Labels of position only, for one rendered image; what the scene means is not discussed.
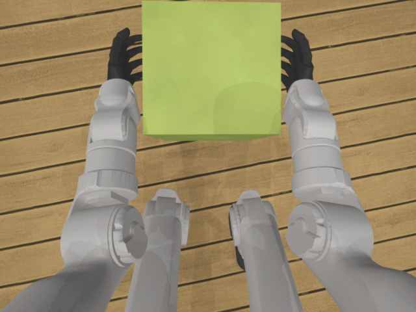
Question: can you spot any carton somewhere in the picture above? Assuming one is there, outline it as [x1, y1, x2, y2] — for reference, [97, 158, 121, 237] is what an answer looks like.
[142, 1, 281, 141]

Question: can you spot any left robot hand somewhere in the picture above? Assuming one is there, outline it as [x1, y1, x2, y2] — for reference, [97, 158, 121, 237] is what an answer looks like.
[107, 28, 142, 86]

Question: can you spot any right robot foot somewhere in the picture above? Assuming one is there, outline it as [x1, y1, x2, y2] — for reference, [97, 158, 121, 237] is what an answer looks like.
[229, 206, 245, 270]

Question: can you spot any robot right shin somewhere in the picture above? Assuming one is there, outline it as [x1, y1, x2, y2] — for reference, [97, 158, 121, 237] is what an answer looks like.
[236, 190, 278, 258]

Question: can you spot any right robot forearm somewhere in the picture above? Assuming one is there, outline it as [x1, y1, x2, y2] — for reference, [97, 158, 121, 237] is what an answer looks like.
[282, 79, 367, 216]

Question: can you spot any left robot forearm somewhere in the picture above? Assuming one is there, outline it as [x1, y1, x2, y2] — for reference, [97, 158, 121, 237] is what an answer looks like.
[60, 79, 140, 254]

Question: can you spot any right robot hand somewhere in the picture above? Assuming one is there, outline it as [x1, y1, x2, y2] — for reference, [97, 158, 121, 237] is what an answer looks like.
[281, 29, 314, 92]

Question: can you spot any left robot upper arm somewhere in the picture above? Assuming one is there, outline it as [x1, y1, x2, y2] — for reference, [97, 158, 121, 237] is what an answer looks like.
[0, 203, 148, 312]

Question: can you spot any right robot upper arm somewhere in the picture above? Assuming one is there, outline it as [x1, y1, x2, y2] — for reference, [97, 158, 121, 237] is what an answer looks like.
[285, 200, 416, 312]

